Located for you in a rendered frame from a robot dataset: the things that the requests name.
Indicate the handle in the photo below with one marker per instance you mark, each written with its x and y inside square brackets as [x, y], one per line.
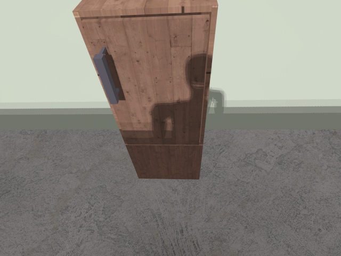
[105, 76]

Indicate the cupboard door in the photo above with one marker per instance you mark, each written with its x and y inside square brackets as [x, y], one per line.
[158, 64]

